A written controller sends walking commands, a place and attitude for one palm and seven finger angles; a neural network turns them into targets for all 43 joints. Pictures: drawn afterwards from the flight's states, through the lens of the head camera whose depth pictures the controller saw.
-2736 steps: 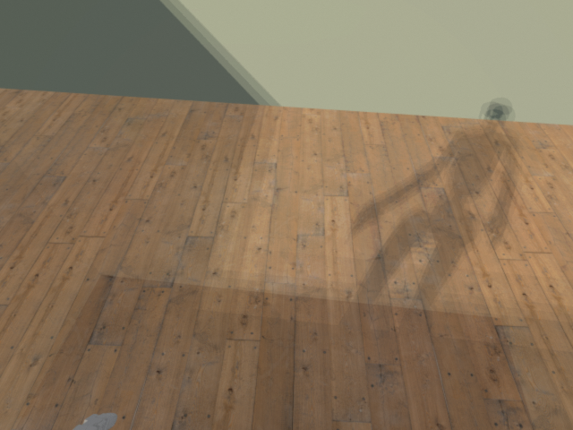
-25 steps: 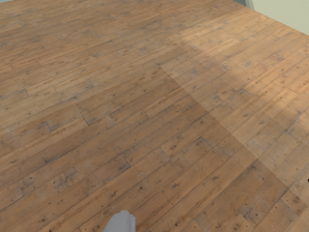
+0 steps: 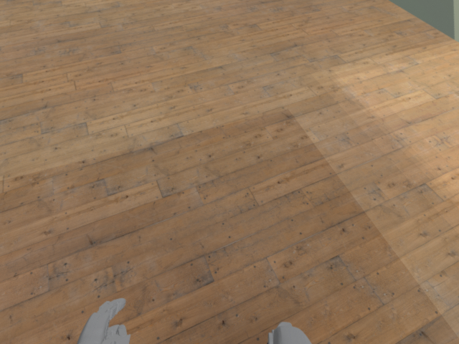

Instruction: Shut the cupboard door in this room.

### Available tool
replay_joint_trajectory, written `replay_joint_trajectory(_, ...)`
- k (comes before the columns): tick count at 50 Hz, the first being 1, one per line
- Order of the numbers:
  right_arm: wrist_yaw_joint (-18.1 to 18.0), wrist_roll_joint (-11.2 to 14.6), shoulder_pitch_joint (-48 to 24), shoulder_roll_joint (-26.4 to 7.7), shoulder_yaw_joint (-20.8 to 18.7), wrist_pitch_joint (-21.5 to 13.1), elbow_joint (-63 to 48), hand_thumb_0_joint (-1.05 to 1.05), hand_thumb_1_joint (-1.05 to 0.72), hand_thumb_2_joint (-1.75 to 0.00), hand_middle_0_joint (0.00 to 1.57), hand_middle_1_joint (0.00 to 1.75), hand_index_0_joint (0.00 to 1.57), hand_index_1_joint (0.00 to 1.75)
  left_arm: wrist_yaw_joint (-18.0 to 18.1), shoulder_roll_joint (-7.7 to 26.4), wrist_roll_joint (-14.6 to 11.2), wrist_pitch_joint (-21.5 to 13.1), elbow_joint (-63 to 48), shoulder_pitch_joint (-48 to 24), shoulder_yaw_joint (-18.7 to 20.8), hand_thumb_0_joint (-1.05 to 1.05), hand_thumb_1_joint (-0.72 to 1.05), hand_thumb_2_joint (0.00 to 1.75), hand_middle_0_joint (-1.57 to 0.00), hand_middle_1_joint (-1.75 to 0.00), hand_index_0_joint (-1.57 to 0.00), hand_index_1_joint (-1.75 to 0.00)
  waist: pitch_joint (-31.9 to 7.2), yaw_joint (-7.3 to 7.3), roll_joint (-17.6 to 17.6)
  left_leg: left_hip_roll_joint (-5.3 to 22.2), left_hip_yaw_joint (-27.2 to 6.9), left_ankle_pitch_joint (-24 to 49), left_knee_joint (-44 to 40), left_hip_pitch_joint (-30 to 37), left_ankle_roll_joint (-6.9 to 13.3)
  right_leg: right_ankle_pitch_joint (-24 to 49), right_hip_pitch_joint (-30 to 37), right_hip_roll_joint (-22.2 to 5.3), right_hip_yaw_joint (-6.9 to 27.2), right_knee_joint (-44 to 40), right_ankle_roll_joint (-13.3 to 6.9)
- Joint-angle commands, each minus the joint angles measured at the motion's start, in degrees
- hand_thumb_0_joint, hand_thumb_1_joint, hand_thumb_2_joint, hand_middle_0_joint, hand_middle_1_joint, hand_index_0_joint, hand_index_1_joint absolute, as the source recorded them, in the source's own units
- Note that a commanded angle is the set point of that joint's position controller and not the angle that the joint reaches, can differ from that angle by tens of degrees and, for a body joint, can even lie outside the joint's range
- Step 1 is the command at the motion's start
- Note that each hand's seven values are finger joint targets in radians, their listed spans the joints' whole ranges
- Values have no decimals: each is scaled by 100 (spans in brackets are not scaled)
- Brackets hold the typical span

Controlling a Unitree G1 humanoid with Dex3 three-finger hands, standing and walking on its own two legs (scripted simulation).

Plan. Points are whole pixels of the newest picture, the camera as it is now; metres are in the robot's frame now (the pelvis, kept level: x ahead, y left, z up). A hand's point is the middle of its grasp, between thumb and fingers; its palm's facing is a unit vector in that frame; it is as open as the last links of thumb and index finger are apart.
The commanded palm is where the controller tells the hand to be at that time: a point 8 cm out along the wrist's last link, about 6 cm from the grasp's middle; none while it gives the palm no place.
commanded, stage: turn to face it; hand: left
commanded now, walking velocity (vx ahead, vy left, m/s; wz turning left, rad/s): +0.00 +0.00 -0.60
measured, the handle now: out of the picture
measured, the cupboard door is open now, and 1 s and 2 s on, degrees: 53 53 53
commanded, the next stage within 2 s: none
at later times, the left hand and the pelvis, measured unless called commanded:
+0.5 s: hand (143, 337) +0.16 +0.18 -0.18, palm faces -0.07 -0.97 -0.22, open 7.3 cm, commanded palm none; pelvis +0.11 -0.01 -0.01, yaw -10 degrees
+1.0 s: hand (194, 255) +0.32 +0.09 -0.15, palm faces -0.46 -0.85 -0.28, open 7.4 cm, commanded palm none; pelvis +0.12 -0.04 -0.01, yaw -29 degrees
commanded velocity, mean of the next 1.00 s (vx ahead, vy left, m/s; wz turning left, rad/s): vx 0.00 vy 0.00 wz -0.60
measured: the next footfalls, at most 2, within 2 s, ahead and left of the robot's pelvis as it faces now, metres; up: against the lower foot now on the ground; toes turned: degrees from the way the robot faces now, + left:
right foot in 0.08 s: +0.14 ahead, -0.14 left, +0.00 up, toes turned -4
left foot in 0.48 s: +0.18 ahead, +0.09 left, +0.00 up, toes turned -9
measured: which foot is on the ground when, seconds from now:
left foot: down 0.00-0.08, up 0.10-0.46, down 0.48-0.88, up 0.90-1.00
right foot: up 0.00-0.06, down 0.08-0.48, up 0.50-0.86, down 0.88-1.00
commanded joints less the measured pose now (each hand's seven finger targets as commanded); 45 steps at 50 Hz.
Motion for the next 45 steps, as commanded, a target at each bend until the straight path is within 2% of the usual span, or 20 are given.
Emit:
replay_joint_trajectory(1,-128,50,-3,-778,-201,-106,-268,0,-90,-90,20,30,20,30,57,243,-32,-153,18,942,-45,0,90,90,-20,-30,-20,-30,-684,386,465,1077,-622,1369,-162,-66,539,800,1929,424,-386,-1404,-113)
replay_joint_trajectory(2,-113,85,94,-606,-155,-128,-190,0,-90,-90,20,30,20,30,90,447,-29,-208,158,1242,-28,0,90,90,-20,-30,-20,-30,-709,519,72,812,-391,690,213,-396,290,997,2603,162,0,-1851,-189)
replay_joint_trajectory(4,-84,96,589,-194,-66,-113,-176,0,-90,-90,20,30,20,30,157,1075,7,-274,320,1542,14,0,90,90,-20,-30,-20,-30,-700,436,-1414,-47,470,-2040,1895,-1331,-168,1657,3132,-1691,2238,-2684,-1078)
replay_joint_trajectory(5,-151,62,604,-332,-60,-37,-111,0,-90,-90,20,30,20,30,160,961,-55,-307,355,1400,0,0,90,90,-20,-30,-20,-30,-677,379,-1530,221,198,-2221,2413,-1256,-213,1914,2753,-1770,2634,-2928,-1392)
replay_joint_trajectory(7,-181,96,289,-422,-32,-49,-19,0,-90,-90,20,30,20,30,204,668,-84,-272,427,936,-43,0,90,90,-20,-30,-20,-30,-454,286,-1395,460,123,-1631,2634,-1244,-292,2986,2536,-1409,2161,-2755,-1690)
replay_joint_trajectory(8,-176,114,154,-343,-11,-32,13,0,-90,-90,20,30,20,30,209,625,-78,-237,439,881,-35,0,90,90,-20,-30,-20,-30,-525,273,-943,437,242,-1459,2606,-1136,-348,3642,2515,-1204,1740,-2562,-1665)
replay_joint_trajectory(11,-178,117,15,-175,12,55,-10,0,-90,-90,20,30,20,30,222,655,-87,-178,538,993,42,0,90,90,-20,-30,-20,-30,-816,277,-691,329,443,-1106,2431,-1088,-469,4509,2718,-896,1330,-2342,-1507)
replay_joint_trajectory(18,-211,139,-414,-281,-70,129,-379,0,-90,-90,20,30,20,30,238,789,-51,-19,439,925,213,0,90,90,-20,-30,-20,-30,-831,302,-837,299,284,-839,1629,-944,-501,3159,2428,-760,1785,-2326,-1496)
replay_joint_trajectory(21,-243,154,-56,-373,-83,70,-336,0,-90,-90,20,30,20,30,213,811,-89,63,334,644,247,0,90,90,-20,-30,-20,-30,-800,61,-843,257,288,35,264,193,-470,2174,1615,-487,1822,-2042,-1148)
replay_joint_trajectory(22,-264,141,97,-533,-98,21,-284,0,-90,-90,20,30,20,30,193,704,-119,91,291,564,212,0,90,90,-20,-30,-20,-30,-788,-23,-589,459,247,377,-318,925,-418,1519,999,-231,1680,-1828,-916)
replay_joint_trajectory(24,-293,47,222,-1325,-237,-13,-440,0,-90,-90,20,30,20,30,108,301,-164,123,100,765,118,0,90,90,-20,-30,-20,-30,-699,-22,1532,2678,-1783,1155,-1172,1250,568,-1767,-124,856,427,88,-354)
replay_joint_trajectory(25,-300,-2,108,-1320,-218,-3,-495,0,-90,-90,20,30,20,30,81,481,-99,159,57,687,148,0,90,90,-20,-30,-20,-30,-521,-23,1090,2971,-1784,927,-1284,788,927,-2025,-117,692,335,1121,-309)
replay_joint_trajectory(28,-328,-9,-485,-1074,-135,6,-664,0,-90,-90,20,30,20,30,-31,522,-72,267,159,678,233,0,90,90,-20,-30,-20,-30,-252,276,776,2363,-644,1631,-1105,427,774,-1301,-193,378,307,2171,-157)
replay_joint_trajectory(32,-310,5,-285,-1066,-159,-2,-564,0,-90,-90,20,30,20,30,-98,351,-83,340,72,547,158,0,90,90,-20,-30,-20,-30,-395,193,827,2142,176,2171,-892,738,649,-960,78,301,-45,1419,-79)
replay_joint_trajectory(38,-244,-4,-69,-1259,-276,31,-462,0,-90,-90,20,30,20,30,-123,335,-60,287,-139,204,94,0,90,90,-20,-30,-20,-30,-438,26,1228,2276,597,2568,-497,867,559,-851,640,417,-425,99,-192)
replay_joint_trajectory(41,-205,25,-180,-1342,-321,60,-496,0,-90,-90,20,30,20,30,-111,464,-63,207,-97,489,109,0,90,90,-20,-30,-20,-30,-597,241,1045,2169,888,2418,216,649,206,27,1546,518,-558,-1225,-334)
replay_joint_trajectory(42,-176,62,-239,-1307,-331,62,-537,0,-90,-90,20,30,20,30,-91,665,-49,161,-6,835,157,0,90,90,-20,-30,-20,-30,-732,434,654,1959,1087,1983,860,223,-50,737,2274,376,-355,-1873,-451)
replay_joint_trajectory(43,-137,118,-190,-983,-267,71,-683,0,-90,-90,20,30,20,30,-28,1215,-3,76,82,1166,250,0,90,90,-20,-30,-20,-30,-1014,573,-756,1349,1504,452,2026,-869,-423,2080,3317,-761,1013,-2296,-863)
replay_joint_trajectory(44,-131,101,-483,-698,-167,113,-944,0,-90,-90,20,30,20,30,43,1599,-48,46,147,1396,297,0,90,90,-20,-30,-20,-30,-791,714,-1594,680,1188,-2205,3224,-1955,-619,3909,3280,-1781,2251,-2321,-1503)
replay_joint_trajectory(45,-207,106,-618,-790,-148,203,-961,0,-90,-90,20,30,20,30,112,1612,-84,79,144,1428,304,0,90,90,-20,-30,-20,-30,-822,738,-1270,784,438,-2076,3840,-2106,-578,3334,2970,-1791,2292,-2364,-1772)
